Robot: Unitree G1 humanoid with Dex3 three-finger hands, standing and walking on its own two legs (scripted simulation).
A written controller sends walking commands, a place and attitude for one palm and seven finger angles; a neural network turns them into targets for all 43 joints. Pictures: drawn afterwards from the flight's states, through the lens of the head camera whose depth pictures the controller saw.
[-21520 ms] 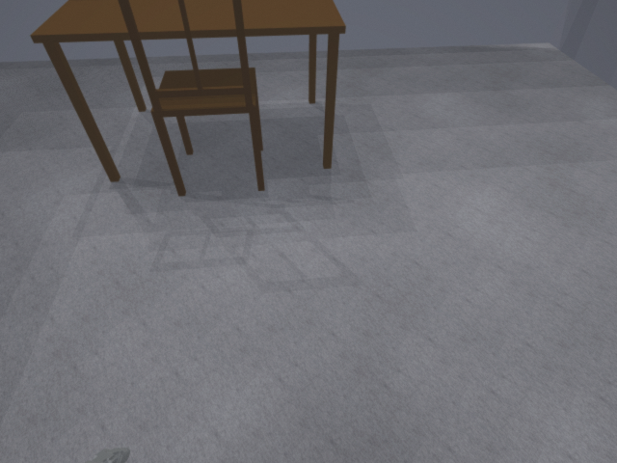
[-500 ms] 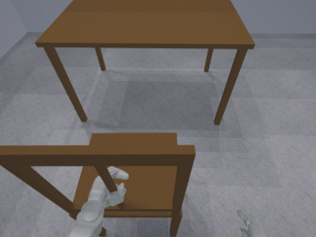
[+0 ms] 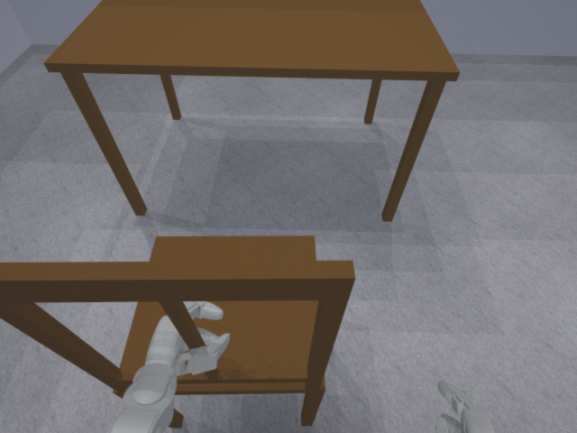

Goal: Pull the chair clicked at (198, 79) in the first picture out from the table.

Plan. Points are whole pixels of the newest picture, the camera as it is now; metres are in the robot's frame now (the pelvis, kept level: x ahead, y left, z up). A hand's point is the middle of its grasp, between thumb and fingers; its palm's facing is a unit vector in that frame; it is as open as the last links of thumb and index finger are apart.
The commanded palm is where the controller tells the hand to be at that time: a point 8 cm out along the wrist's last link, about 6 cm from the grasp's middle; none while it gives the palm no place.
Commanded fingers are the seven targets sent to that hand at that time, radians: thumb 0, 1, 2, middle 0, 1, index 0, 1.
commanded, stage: open the thumb and straighten the fingers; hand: left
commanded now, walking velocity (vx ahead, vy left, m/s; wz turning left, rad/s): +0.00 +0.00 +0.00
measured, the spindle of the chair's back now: (195, 343) +0.26 +0.15 -0.05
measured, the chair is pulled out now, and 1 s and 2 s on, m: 0.66 0.66 0.66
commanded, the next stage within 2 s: draw the fingers out of the gap in 0.54 s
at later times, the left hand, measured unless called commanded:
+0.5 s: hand (205, 353) +0.25 +0.14 -0.07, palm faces -0.01 -0.99 -0.16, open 16.8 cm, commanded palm +0.23 +0.18 -0.05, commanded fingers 0.00 -0.55 0.20 0.00 0.00 0.00 0.00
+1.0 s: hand (196, 401) +0.18 +0.14 -0.07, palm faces +0.00 -0.99 -0.15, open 17.5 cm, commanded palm +0.17 +0.19 -0.05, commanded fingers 0.00 -0.55 0.20 0.00 0.00 0.00 0.00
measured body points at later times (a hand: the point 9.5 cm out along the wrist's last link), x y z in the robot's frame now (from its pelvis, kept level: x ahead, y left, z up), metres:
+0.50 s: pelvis +0.02 +0.00 -0.03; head +0.07 -0.01 +0.42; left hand +0.25 +0.19 -0.06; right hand +0.19 -0.24 -0.12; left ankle +0.01 +0.14 -0.73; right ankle +0.01 -0.13 -0.73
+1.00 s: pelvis +0.02 +0.00 -0.04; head +0.06 -0.01 +0.40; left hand +0.18 +0.19 -0.06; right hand +0.20 -0.23 -0.12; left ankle +0.01 +0.14 -0.73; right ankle +0.01 -0.13 -0.73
